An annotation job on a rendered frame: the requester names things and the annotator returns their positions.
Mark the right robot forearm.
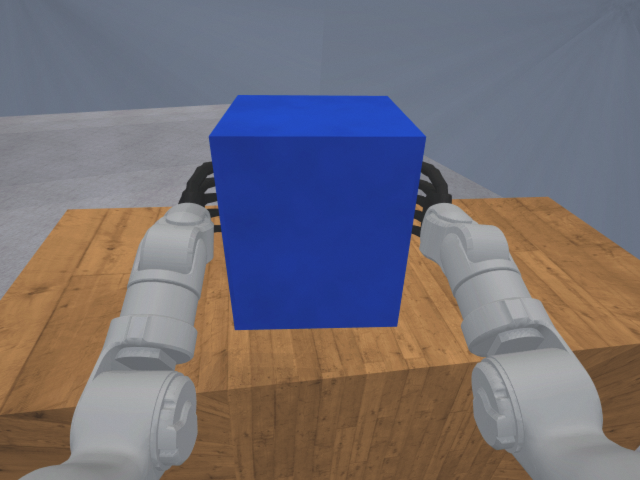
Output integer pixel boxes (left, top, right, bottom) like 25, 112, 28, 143
419, 203, 603, 427

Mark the robot left upper arm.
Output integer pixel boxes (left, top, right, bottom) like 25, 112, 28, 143
18, 370, 198, 480

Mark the robot right upper arm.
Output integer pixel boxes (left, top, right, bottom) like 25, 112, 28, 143
471, 347, 640, 480

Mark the left robot hand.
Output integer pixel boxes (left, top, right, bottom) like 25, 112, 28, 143
178, 161, 221, 233

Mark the pedestal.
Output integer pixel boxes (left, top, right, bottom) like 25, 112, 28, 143
0, 197, 640, 480

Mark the left robot forearm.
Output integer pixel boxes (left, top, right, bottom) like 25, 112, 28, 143
70, 203, 214, 452

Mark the right robot hand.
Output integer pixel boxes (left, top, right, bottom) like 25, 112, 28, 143
411, 161, 452, 237

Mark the carton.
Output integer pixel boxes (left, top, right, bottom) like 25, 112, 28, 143
209, 95, 426, 330

